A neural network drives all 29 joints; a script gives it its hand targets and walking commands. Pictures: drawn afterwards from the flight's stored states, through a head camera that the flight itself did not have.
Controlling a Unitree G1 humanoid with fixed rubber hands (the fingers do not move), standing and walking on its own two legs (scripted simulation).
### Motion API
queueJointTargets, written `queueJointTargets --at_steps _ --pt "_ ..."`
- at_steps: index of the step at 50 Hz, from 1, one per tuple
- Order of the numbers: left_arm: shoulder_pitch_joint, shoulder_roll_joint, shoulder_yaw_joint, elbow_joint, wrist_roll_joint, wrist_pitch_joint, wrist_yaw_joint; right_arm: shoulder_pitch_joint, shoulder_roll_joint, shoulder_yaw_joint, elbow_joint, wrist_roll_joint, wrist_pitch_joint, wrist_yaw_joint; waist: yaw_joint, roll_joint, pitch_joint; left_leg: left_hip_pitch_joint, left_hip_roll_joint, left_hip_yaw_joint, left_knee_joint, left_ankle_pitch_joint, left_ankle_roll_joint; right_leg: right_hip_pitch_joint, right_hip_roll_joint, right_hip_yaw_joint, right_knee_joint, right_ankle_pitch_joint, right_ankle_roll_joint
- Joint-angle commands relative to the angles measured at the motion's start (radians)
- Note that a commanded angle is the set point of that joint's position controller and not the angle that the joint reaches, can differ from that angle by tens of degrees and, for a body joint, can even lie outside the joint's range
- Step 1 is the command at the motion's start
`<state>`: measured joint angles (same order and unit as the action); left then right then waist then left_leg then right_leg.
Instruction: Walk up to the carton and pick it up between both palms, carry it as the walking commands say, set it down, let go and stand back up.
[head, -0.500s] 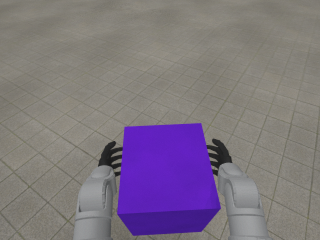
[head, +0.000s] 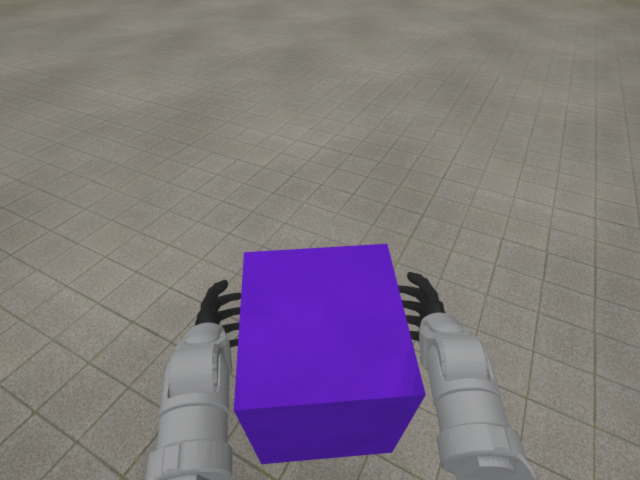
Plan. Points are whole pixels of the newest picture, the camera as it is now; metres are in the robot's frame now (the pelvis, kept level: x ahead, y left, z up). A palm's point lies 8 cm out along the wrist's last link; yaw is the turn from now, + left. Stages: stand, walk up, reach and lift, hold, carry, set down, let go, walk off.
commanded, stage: hold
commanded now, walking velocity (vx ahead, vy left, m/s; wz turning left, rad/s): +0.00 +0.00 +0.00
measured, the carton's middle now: (322, 358) +0.30 +0.02 -0.03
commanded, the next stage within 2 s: set down in 0.04 s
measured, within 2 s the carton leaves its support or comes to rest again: neither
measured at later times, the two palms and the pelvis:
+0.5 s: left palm (209, 350) +0.29 +0.18 +0.00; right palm (411, 330) +0.33 -0.11 +0.00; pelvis +0.02 -0.01 +0.00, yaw +0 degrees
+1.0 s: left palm (216, 372) +0.31 +0.19 -0.09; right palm (393, 353) +0.35 -0.09 -0.09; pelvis -0.01 -0.01 -0.04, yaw +0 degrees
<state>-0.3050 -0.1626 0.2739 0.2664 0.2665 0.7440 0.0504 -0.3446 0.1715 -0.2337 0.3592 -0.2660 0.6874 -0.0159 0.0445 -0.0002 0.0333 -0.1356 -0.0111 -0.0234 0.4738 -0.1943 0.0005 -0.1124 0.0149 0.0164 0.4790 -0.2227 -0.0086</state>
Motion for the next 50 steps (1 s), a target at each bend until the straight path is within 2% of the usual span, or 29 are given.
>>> queueJointTargets --at_steps 1,2,3,6,7,10,13,24,34,41,50 --pt "-0.578 -0.999 -0.594 0.027 -0.263 -0.033 -0.259 -0.547 0.903 0.518 0.015 0.239 -0.026 0.267 -0.027 0.061 -0.205 0.092 -0.005 -0.117 -0.135 -0.059 -0.01 -0.018 0.049 0.062 -0.094 -0.016 -0.037" --pt "-0.584 -1.006 -0.585 0.03 -0.26 -0.034 -0.258 -0.559 0.901 0.514 0.017 0.239 -0.027 0.274 -0.025 0.063 -0.202 0.092 -0.001 -0.12 -0.141 -0.059 -0.01 -0.012 0.051 0.062 -0.093 -0.012 -0.037" --pt "-0.503 -0.985 -0.485 0.038 -0.219 -0.037 -0.245 -0.602 1.005 0.592 -0.013 0.283 -0.032 0.291 0.163 0.026 -0.23 0.116 -0.031 -0.081 -0.133 -0.003 0.007 0.013 0.052 0.082 -0.122 -0.073 -0.038" --pt "-0.523 -0.986 -0.46 0.105 -0.215 -0.034 -0.251 -0.564 0.947 0.481 0.063 0.229 -0.047 0.289 0.065 0.035 -0.167 0.112 -0.019 -0.077 -0.143 -0.02 0.005 -0.027 0.06 0.08 -0.131 -0.079 -0.047" --pt "-0.531 -0.985 -0.453 0.114 -0.213 -0.036 -0.257 -0.558 0.935 0.455 0.078 0.214 -0.057 0.286 0.046 0.039 -0.16 0.126 -0.018 -0.079 -0.144 -0.027 0.004 -0.044 0.06 0.077 -0.132 -0.084 -0.05" --pt "-0.558 -0.982 -0.45 0.119 -0.205 -0.056 -0.27 -0.56 0.925 0.403 0.1 0.178 -0.087 0.277 0.018 0.05 -0.172 0.138 -0.021 -0.081 -0.13 -0.018 -0.009 -0.068 0.052 0.076 -0.127 -0.078 -0.06" --pt "-0.564 -0.975 -0.444 0.118 -0.199 -0.088 -0.273 -0.557 0.937 0.39 0.117 0.163 -0.114 0.266 0.022 0.04 -0.211 0.125 -0.027 -0.072 -0.101 0.047 -0.009 -0.064 0.048 0.082 -0.112 -0.031 -0.061" --pt "-0.521 -0.908 -0.387 0.174 -0.138 -0.224 -0.274 -0.515 0.972 0.371 0.195 0.118 -0.232 0.219 0.08 0.004 -0.328 0.035 -0.056 -0.052 0.001 0.203 0.008 -0.113 0.054 0.104 -0.028 0.104 -0.04" --pt "-0.553 -0.837 -0.349 0.23 -0.086 -0.37 -0.283 -0.52 0.957 0.341 0.261 0.069 -0.372 0.161 0.077 -0.016 -0.425 -0.149 -0.081 -0.036 0.108 0.229 0.015 -0.199 0.061 0.115 0.047 0.181 -0.021" --pt "-0.597 -0.836 -0.348 0.278 -0.076 -0.448 -0.281 -0.582 0.915 0.348 0.276 0.048 -0.445 0.145 0.08 -0.026 -0.516 -0.296 -0.09 -0.026 0.192 0.206 0.007 -0.303 0.082 0.102 0.141 0.155 -0.011" --pt "-0.685 -0.898 -0.403 0.283 -0.101 -0.498 -0.277 -0.687 0.922 0.405 0.279 0.067 -0.496 0.163 0.086 -0.006 -0.717 -0.407 -0.097 -0.022 0.312 0.186 -0.018 -0.498 0.114 0.07 0.283 0.092 -0.011"
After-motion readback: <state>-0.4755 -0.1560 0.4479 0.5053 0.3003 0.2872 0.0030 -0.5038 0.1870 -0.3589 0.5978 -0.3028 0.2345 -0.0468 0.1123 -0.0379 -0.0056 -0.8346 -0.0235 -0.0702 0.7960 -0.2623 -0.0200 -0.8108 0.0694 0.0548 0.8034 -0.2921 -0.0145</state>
